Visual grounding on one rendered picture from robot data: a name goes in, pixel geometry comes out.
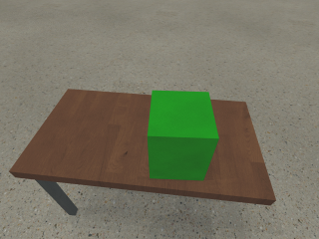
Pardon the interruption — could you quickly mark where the carton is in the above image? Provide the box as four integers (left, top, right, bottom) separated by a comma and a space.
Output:
148, 90, 219, 181

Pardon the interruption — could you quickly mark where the table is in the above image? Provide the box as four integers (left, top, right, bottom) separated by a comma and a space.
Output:
9, 89, 276, 216

